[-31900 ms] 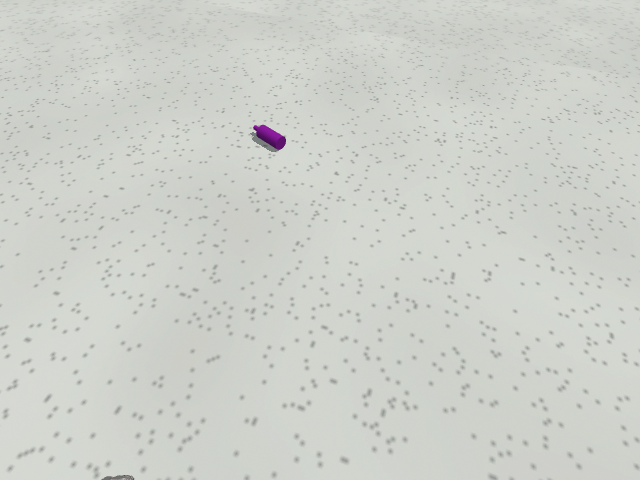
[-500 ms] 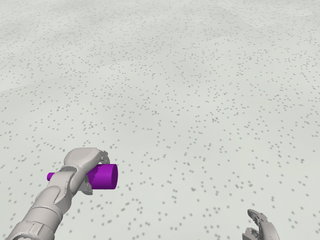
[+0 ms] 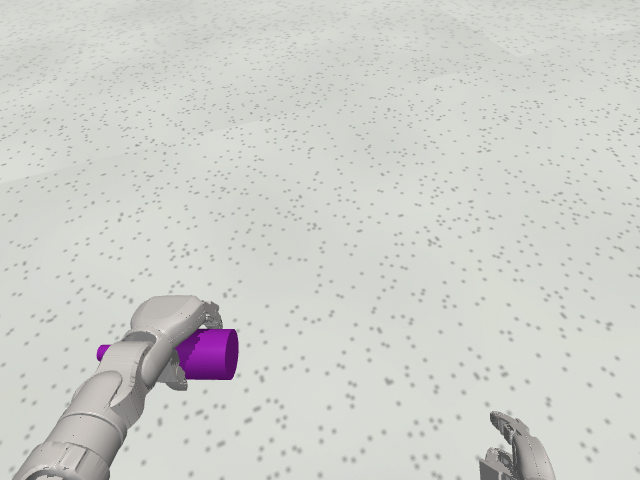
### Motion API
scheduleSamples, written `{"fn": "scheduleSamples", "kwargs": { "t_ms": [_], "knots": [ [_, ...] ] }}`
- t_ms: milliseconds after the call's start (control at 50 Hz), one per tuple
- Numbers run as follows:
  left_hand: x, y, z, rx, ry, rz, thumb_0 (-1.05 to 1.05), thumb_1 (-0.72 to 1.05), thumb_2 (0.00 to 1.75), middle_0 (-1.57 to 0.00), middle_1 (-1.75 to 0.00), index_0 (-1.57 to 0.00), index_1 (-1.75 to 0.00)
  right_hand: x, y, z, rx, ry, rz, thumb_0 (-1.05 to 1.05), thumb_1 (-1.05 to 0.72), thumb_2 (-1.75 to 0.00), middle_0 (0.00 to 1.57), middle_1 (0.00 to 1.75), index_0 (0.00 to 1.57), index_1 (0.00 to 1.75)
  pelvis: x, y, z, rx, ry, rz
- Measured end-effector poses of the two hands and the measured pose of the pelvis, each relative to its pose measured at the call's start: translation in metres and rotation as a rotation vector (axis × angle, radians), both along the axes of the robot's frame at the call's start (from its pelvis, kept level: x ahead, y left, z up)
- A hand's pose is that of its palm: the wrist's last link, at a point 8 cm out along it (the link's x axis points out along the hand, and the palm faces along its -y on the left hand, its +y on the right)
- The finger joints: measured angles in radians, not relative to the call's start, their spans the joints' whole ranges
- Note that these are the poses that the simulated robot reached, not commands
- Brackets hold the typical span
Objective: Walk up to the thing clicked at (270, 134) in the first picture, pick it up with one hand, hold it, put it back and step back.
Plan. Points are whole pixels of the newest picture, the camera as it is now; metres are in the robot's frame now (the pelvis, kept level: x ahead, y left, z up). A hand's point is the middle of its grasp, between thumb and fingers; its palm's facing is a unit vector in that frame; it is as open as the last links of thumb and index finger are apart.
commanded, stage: hold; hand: left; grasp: from above
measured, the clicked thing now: (166, 353) +0.29 +0.25 -0.07
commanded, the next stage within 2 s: crouch in 0.16 s
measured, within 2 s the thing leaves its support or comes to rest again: neither
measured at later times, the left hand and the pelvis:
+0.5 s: hand (184, 352) +0.29 +0.22 -0.06, palm faces -0.49 -0.04 -0.87, open 9.9 cm; pelvis +0.01 +0.00 +0.00, yaw +0 degrees
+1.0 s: hand (220, 367) +0.36 +0.23 -0.28, palm faces -0.42 +0.06 -0.91, open 9.9 cm; pelvis -0.04 +0.01 -0.16, yaw +0 degrees
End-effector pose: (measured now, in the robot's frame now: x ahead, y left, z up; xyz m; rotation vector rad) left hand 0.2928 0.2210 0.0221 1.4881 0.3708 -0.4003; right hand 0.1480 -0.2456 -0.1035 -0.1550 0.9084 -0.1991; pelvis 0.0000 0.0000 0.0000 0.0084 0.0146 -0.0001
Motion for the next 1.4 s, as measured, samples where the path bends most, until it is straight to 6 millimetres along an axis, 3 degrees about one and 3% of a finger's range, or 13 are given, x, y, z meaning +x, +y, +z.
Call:
{"fn": "scheduleSamples", "kwargs": {
  "t_ms": [380,520,620,700,880,1000,1080,1220,1400],
  "knots": [
    [0.012,0.002,-0.002,0.011,-0.015,0.008,0.0,0.04,0.4,-0.75,-0.47,-0.74,-0.46,-0.008,-0.006,-0.002,-0.007,0.047,-0.031,0.01,-0.91,-0.9,0.2,0.3,0.2,0.3,0.007,0.001,0.001,-0.002,0.007,0.001],
    [0.007,0.001,-0.028,-0.003,0.027,-0.007,0.0,0.03,0.42,-0.74,-0.48,-0.74,-0.47,-0.014,-0.008,-0.003,-0.019,0.068,-0.031,0.01,-0.91,-0.9,0.2,0.3,0.21,0.3,0.004,0.001,-0.002,-0.001,0.033,0.005],
    [0.006,0.002,-0.064,0.013,0.029,-0.04,0.0,0.02,0.42,-0.75,-0.49,-0.75,-0.48,-0.024,-0.012,-0.016,-0.051,0.116,-0.008,0.01,-0.91,-0.9,0.2,0.3,0.21,0.3,-0.003,0.001,-0.016,-0.007,0.105,0.014],
    [0.013,0.006,-0.099,0.053,-0.011,-0.062,0.0,0.01,0.42,-0.75,-0.5,-0.75,-0.49,-0.038,-0.02,-0.039,-0.08,0.166,0.002,0.01,-0.91,-0.9,0.2,0.3,0.21,0.3,-0.012,0.002,-0.04,-0.017,0.19,0.022],
    [0.049,0.01,-0.188,0.106,-0.061,-0.048,0.0,0.02,0.42,-0.74,-0.51,-0.73,-0.5,-0.099,-0.03,-0.115,-0.132,0.322,-0.049,0.01,-0.91,-0.9,0.2,0.3,0.21,0.3,-0.032,0.008,-0.112,-0.039,0.372,0.023],
    [0.071,0.008,-0.247,0.097,-0.065,-0.028,0.0,0.03,0.41,-0.74,-0.5,-0.73,-0.49,-0.145,-0.024,-0.168,-0.141,0.422,-0.099,0.01,-0.91,-0.9,0.2,0.3,0.21,0.3,-0.042,0.014,-0.163,-0.051,0.473,0.016],
    [0.079,0.009,-0.285,0.096,-0.053,-0.024,0.0,0.03,0.41,-0.74,-0.49,-0.73,-0.48,-0.165,-0.015,-0.201,-0.132,0.464,-0.116,0.01,-0.91,-0.9,0.2,0.3,0.21,0.3,-0.047,0.017,-0.195,-0.058,0.519,0.015],
    [0.087,0.013,-0.353,0.083,-0.007,-0.018,0.0,0.04,0.4,-0.74,-0.47,-0.73,-0.47,-0.174,-0.002,-0.252,-0.109,0.493,-0.09,0.01,-0.9,-0.9,0.2,0.3,0.21,0.3,-0.054,0.02,-0.245,-0.07,0.588,0.016],
    [0.097,0.016,-0.425,0.052,-0.008,-0.032,0.0,0.03,0.41,-0.75,-0.46,-0.75,-0.45,-0.158,-0.006,-0.304,-0.122,0.489,0.0,0.0,-0.9,-0.9,0.21,0.3,0.21,0.3,-0.057,0.017,-0.299,-0.088,0.641,0.022]
  ]
}}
